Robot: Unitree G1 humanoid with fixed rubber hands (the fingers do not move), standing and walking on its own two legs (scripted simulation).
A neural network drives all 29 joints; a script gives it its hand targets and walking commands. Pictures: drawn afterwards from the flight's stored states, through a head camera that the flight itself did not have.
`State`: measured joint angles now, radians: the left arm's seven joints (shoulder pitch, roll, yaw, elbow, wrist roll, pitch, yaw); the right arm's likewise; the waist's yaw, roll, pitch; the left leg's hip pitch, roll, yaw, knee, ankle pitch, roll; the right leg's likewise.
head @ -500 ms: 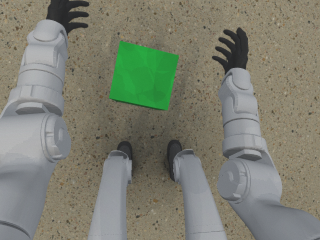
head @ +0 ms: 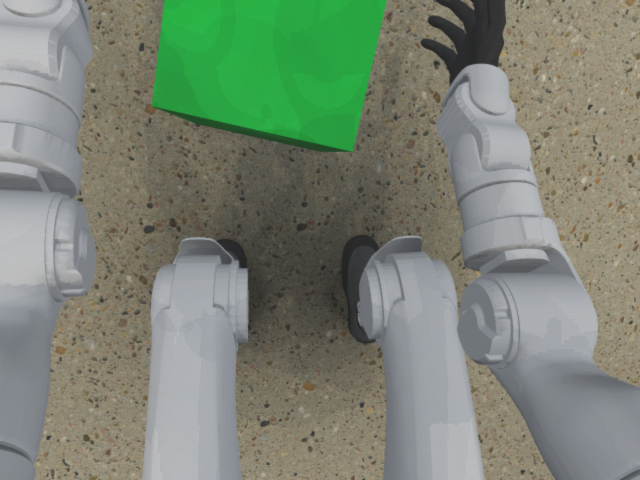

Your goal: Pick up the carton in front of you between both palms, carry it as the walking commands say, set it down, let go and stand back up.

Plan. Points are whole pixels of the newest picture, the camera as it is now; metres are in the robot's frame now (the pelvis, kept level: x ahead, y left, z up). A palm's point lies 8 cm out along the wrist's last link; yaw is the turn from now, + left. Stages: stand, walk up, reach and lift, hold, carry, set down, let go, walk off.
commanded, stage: reach and lift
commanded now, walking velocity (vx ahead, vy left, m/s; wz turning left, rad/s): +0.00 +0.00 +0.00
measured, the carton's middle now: (272, 57) +0.52 +0.06 -0.31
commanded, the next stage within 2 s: none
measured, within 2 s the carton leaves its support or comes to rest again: leaves its support in 1.06 s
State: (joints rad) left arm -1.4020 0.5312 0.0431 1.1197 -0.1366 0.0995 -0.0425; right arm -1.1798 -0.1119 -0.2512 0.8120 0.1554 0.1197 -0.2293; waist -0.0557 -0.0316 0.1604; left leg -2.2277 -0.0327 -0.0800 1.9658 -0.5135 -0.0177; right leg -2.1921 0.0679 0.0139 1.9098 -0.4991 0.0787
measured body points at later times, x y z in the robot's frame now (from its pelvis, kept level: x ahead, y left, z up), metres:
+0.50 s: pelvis +0.00 +0.00 -0.06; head +0.37 +0.06 +0.19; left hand +0.55 +0.23 -0.25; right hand +0.54 -0.13 -0.24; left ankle +0.11 +0.12 -0.40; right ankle +0.13 -0.13 -0.40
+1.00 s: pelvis +0.00 +0.00 -0.06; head +0.36 +0.06 +0.20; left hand +0.56 +0.20 -0.24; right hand +0.54 -0.10 -0.23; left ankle +0.11 +0.12 -0.40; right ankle +0.13 -0.13 -0.40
